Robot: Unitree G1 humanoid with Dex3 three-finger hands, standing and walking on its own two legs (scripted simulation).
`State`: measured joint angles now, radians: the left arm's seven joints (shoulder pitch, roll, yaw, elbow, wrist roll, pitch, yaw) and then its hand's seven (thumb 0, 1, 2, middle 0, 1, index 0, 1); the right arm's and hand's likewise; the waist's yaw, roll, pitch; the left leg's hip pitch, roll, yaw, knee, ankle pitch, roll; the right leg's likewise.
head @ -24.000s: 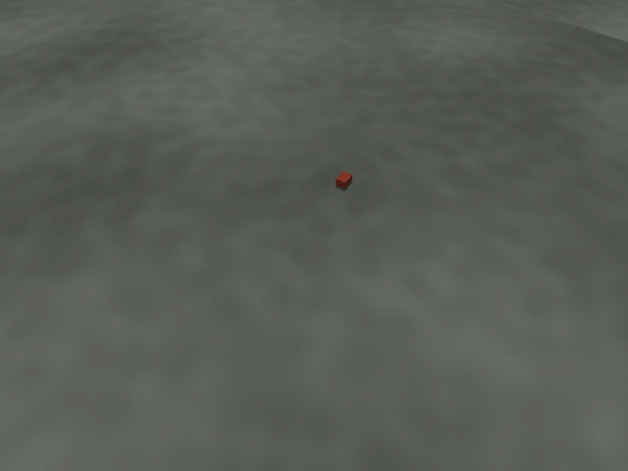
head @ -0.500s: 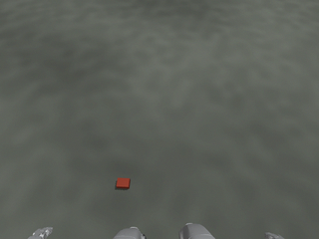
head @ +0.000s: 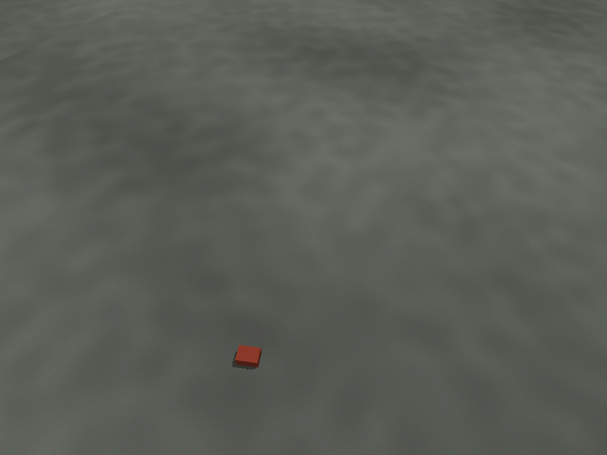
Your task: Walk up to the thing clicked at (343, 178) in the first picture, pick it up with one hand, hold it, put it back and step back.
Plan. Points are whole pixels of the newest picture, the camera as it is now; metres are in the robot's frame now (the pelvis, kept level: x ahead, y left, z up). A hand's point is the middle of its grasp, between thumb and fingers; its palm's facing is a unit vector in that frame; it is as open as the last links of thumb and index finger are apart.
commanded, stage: walk up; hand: left
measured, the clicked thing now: (248, 356) +0.52 +0.21 -0.75
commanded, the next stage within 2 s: none
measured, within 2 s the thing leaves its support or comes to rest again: neither
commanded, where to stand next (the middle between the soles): +0.13 -0.02 m, yaw -3 degrees
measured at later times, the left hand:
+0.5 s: hand out of the picture +0.12 +0.26 -0.15, palm faces -0.03 -0.91 -0.42, open 7.4 cm
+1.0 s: hand out of the picture +0.09 +0.27 -0.16, palm faces -0.09 -0.93 -0.36, open 7.4 cm
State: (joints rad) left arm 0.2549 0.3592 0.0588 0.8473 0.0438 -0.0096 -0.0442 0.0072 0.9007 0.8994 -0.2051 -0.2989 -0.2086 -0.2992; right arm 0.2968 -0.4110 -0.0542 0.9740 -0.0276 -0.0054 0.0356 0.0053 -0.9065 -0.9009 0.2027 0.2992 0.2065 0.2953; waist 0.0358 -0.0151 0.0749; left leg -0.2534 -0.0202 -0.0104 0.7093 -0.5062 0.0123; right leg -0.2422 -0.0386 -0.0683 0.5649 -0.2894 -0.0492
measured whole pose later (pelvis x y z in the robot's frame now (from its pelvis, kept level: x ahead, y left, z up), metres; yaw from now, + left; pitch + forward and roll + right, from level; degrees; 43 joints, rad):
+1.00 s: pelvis +0.01 -0.01 -0.01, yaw -3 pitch -3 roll -2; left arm 0.21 0.40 0.06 0.97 0.03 -0.01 -0.04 0.01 0.91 0.90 -0.20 -0.30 -0.20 -0.30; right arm 0.29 -0.44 -0.08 0.94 -0.03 -0.03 0.02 0.00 -0.90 -0.90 0.21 0.30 0.21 0.30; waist -0.01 0.02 0.11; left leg -0.24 0.09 -0.01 0.75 -0.41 0.01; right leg -0.23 0.03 -0.05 0.61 -0.32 -0.03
